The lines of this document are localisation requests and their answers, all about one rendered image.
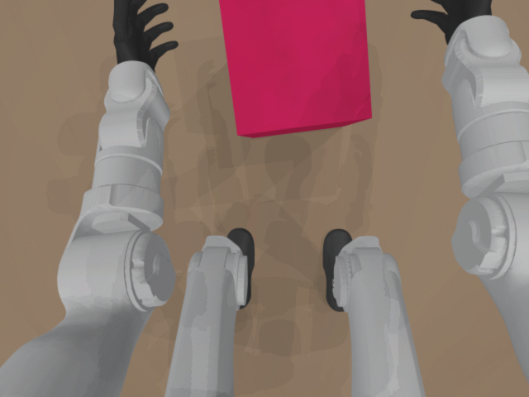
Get robot left upper arm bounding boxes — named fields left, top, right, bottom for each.
left=0, top=229, right=176, bottom=397

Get robot right upper arm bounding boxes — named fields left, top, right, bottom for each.
left=451, top=192, right=529, bottom=383

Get right robot shin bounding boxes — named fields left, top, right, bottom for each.
left=332, top=236, right=402, bottom=298

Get left robot hand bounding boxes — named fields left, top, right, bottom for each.
left=112, top=0, right=179, bottom=72

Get right robot hand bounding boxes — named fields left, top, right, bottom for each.
left=411, top=0, right=492, bottom=45

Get right robot forearm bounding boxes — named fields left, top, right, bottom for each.
left=441, top=15, right=529, bottom=199

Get left robot thigh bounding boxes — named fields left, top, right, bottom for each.
left=164, top=246, right=248, bottom=397

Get left robot forearm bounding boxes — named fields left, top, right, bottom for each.
left=57, top=60, right=170, bottom=303

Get carton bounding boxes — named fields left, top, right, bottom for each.
left=219, top=0, right=372, bottom=138

